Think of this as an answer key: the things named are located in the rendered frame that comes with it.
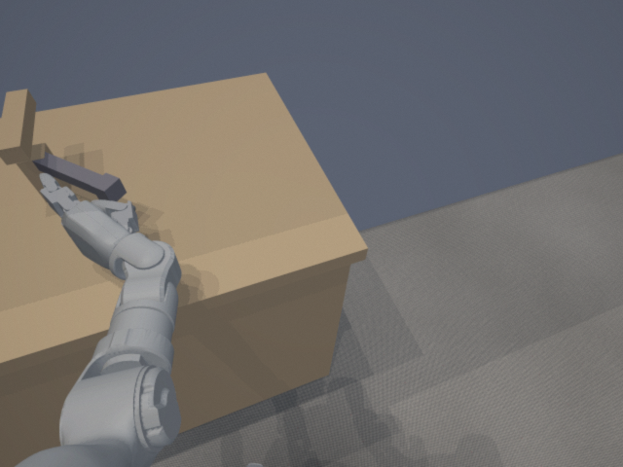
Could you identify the robot left upper arm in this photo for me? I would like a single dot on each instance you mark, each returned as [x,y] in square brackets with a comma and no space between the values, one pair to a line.
[122,419]

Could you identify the tap lever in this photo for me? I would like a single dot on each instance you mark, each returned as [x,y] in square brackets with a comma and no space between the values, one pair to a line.
[106,186]

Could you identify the robot left forearm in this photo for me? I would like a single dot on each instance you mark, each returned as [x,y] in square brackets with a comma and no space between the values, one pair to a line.
[143,321]

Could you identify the counter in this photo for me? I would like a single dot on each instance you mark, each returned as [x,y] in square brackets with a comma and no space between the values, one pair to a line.
[221,173]

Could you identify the left robot hand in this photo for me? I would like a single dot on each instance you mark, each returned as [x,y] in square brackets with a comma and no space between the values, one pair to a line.
[96,227]

